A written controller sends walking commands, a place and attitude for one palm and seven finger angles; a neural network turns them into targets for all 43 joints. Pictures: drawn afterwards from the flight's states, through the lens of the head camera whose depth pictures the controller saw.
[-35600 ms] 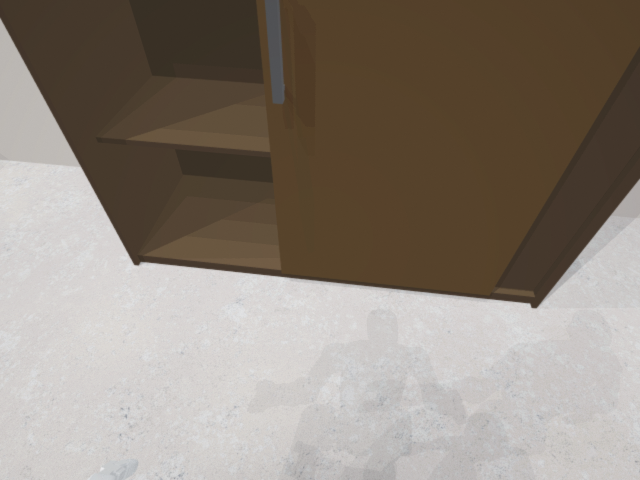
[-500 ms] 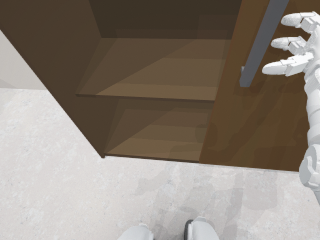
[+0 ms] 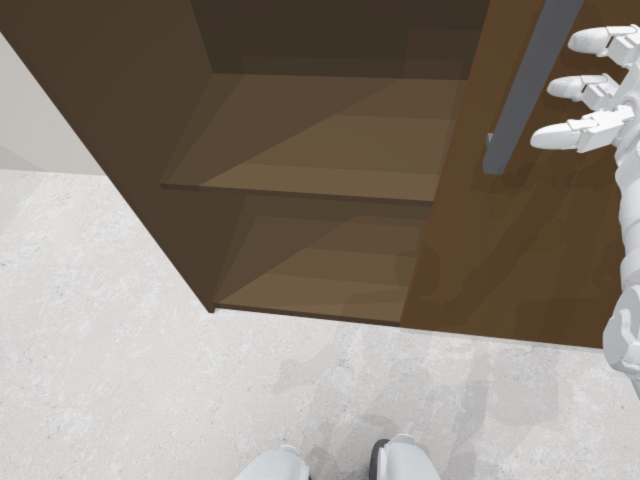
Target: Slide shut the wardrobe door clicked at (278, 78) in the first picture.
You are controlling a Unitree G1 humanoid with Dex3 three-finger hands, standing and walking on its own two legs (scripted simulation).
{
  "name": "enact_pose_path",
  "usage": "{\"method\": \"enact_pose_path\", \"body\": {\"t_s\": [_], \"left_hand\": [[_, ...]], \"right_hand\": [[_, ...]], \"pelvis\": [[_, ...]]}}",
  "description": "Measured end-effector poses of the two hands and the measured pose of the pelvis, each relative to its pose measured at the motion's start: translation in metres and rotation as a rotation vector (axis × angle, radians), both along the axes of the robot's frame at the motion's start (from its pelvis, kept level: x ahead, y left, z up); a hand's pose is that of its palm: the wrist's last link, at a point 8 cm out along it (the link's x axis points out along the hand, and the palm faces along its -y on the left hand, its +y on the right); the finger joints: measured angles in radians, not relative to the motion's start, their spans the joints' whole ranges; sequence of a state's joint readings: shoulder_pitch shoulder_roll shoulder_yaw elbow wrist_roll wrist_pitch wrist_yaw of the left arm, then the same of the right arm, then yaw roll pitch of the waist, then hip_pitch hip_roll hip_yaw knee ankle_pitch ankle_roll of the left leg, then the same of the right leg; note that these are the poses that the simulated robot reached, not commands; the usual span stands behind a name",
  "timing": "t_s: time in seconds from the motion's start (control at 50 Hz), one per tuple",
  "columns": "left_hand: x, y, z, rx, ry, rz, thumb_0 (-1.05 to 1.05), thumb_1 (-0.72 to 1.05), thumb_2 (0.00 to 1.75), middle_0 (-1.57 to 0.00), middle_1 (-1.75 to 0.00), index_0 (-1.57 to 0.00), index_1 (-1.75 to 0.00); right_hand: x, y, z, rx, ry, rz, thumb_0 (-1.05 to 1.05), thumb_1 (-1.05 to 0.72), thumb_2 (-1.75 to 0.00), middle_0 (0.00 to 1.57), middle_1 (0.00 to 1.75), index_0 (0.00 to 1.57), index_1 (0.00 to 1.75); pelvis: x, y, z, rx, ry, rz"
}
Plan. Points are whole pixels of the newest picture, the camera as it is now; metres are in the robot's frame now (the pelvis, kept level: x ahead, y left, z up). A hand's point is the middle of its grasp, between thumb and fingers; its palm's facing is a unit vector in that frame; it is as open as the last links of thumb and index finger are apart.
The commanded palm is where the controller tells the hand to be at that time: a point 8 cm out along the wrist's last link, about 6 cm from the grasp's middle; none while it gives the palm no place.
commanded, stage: move the hooked fingers beside the handle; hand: right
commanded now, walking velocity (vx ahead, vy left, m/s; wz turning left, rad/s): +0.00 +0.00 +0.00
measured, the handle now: (523, 77) +0.56 -0.15 +0.19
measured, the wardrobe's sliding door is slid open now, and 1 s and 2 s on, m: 0.61 0.59 0.56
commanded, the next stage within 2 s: feel for the door with the fingertips in 0.36 s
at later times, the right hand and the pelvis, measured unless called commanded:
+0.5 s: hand (571, 97) +0.52 -0.19 +0.19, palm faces +0.01 +1.00 -0.02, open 13.5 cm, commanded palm +0.54 -0.21 +0.18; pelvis +0.00 +0.01 +0.00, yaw +0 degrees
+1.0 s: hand (555, 97) +0.52 -0.17 +0.19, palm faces +0.03 +1.00 -0.02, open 13.6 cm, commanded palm +0.55 -0.18 +0.18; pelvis +0.01 +0.01 +0.00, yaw -2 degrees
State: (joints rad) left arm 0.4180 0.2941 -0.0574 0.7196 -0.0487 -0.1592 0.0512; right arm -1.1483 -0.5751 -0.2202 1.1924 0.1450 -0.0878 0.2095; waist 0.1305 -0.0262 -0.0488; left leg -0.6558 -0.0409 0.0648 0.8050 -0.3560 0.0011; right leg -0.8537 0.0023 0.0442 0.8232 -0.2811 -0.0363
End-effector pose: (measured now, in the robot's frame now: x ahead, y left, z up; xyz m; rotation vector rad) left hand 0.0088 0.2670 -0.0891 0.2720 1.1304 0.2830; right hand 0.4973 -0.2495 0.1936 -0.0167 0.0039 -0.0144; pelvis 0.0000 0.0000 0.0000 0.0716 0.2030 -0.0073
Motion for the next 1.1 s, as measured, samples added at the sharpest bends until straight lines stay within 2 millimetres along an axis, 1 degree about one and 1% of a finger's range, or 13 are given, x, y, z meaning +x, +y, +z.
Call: {"method": "enact_pose_path", "body": {"t_s": [0.26, 0.62, 0.74, 0.98, 1.1], "left_hand": [[-0.002, 0.004, -0.001, -0.001, 0.000, -0.001, 0.01, 0.90, 0.89, -0.20, -0.30, -0.20, -0.30], [0.002, 0.008, -0.002, -0.006, 0.003, -0.005, 0.01, 0.90, 0.89, -0.20, -0.30, -0.20, -0.30], [0.011, 0.008, -0.003, -0.012, 0.005, -0.026, 0.01, 0.90, 0.89, -0.20, -0.30, -0.20, -0.30], [0.036, 0.009, -0.002, -0.010, -0.037, -0.061, 0.01, 0.90, 0.89, -0.20, -0.30, -0.20, -0.30], [0.043, 0.008, -0.001, -0.013, -0.048, -0.065, 0.01, 0.91, 0.89, -0.20, -0.30, -0.20, -0.30]], "right_hand": [[-0.001, 0.004, 0.000, -0.006, -0.001, -0.003, -0.01, 0.50, -0.30, 0.36, 1.27, 0.36, 1.28], [-0.001, 0.008, 0.000, -0.009, -0.003, -0.006, -0.01, 0.50, -0.30, 0.37, 1.27, 0.36, 1.28], [-0.002, 0.012, 0.000, -0.007, -0.003, -0.016, -0.01, 0.50, -0.30, 0.35, 1.27, 0.35, 1.28], [-0.002, 0.021, -0.001, -0.007, -0.008, -0.019, -0.01, 0.50, -0.30, 0.35, 1.29, 0.34, 1.29], [-0.001, 0.025, -0.001, -0.004, -0.009, -0.010, -0.01, 0.50, -0.30, 0.36, 1.30, 0.36, 1.29]], "pelvis": [[-0.002, 0.003, -0.001, -0.002, 0.004, -0.001], [0.002, 0.009, -0.001, -0.001, -0.001, -0.009], [0.005, 0.010, 0.001, -0.002, -0.003, -0.018], [0.011, 0.011, 0.002, -0.002, -0.013, -0.030], [0.014, 0.010, 0.003, -0.003, -0.018, -0.029]]}}
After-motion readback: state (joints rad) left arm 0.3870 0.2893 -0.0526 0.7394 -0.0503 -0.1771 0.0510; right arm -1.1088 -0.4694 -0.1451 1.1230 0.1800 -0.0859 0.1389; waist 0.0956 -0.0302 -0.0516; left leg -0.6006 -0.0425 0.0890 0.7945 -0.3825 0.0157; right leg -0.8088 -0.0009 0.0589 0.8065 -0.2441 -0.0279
